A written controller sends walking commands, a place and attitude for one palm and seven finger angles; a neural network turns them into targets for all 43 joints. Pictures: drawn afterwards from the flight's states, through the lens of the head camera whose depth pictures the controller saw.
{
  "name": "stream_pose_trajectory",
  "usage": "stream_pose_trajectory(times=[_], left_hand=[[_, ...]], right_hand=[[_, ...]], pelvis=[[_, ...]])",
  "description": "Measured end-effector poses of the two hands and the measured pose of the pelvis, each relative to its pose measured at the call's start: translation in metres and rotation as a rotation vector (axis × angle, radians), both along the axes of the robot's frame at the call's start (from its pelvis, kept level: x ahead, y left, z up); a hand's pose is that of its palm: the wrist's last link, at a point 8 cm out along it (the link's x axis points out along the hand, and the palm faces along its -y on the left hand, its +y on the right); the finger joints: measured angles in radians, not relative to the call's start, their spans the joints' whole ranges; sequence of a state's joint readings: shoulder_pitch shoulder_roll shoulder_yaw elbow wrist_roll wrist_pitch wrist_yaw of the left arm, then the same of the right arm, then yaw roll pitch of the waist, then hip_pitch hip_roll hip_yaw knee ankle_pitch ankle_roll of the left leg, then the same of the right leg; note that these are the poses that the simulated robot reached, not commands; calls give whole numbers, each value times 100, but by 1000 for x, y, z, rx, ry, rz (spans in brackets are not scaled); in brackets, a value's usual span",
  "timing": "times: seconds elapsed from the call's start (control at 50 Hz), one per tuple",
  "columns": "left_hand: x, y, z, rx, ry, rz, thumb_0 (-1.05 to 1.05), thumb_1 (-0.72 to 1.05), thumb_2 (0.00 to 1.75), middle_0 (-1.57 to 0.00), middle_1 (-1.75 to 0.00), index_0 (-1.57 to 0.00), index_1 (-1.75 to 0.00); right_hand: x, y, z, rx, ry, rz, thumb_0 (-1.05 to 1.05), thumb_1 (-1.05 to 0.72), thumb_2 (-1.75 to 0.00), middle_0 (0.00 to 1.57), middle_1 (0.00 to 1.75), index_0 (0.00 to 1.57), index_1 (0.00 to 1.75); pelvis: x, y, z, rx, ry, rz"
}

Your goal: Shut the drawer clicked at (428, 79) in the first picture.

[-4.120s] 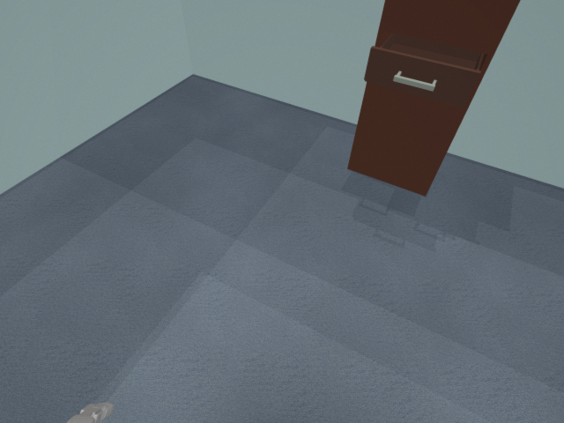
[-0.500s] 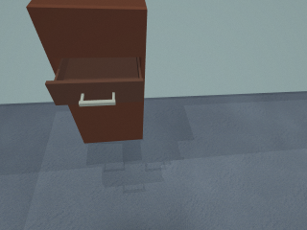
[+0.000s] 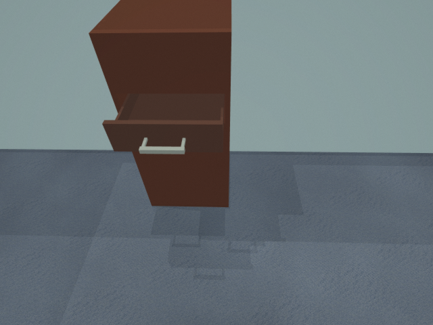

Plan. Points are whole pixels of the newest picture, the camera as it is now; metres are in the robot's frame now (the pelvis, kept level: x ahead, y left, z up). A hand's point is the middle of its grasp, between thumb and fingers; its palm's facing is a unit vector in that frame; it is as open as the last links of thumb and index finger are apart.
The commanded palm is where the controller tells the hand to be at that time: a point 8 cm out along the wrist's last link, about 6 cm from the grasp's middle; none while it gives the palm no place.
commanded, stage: take the last steps up to it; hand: left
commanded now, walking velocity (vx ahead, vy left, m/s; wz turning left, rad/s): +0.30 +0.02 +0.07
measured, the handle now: (163, 145) +0.66 +0.22 -0.11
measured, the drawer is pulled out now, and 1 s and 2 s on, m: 0.17 0.17 0.17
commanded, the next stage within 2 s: come to a stop and stand still in 0.72 s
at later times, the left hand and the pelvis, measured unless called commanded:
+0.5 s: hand out of the picture +0.12 +0.23 -0.18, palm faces +0.05 -0.99 -0.16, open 7.4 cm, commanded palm none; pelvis +0.09 +0.04 +0.00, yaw +0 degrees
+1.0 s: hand (153, 273) +0.27 +0.18 -0.18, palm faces +0.06 -0.98 -0.19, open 7.3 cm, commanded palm none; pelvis +0.24 +0.01 -0.01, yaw +0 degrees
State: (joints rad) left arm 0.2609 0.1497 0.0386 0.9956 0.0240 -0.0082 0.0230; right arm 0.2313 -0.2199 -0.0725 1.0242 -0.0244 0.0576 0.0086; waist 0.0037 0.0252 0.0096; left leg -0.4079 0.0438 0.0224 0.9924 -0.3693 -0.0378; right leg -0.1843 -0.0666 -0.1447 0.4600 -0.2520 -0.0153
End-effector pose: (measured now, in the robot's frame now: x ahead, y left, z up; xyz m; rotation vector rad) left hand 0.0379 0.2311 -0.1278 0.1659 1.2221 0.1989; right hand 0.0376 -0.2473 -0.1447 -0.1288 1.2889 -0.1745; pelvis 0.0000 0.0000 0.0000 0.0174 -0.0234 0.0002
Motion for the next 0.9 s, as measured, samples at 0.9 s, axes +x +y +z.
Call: stream_pose_trajectory(times=[0.9], left_hand=[[236, -2, -8, -12, -19, -22, -1, 94, 89, -20, -30, -20, -30]], right_hand=[[193, 20, -5, 19, 20, -29, 1, -91, -90, 20, 30, 19, 30]], pelvis=[[218, -4, -3, -26, -7, 4]])
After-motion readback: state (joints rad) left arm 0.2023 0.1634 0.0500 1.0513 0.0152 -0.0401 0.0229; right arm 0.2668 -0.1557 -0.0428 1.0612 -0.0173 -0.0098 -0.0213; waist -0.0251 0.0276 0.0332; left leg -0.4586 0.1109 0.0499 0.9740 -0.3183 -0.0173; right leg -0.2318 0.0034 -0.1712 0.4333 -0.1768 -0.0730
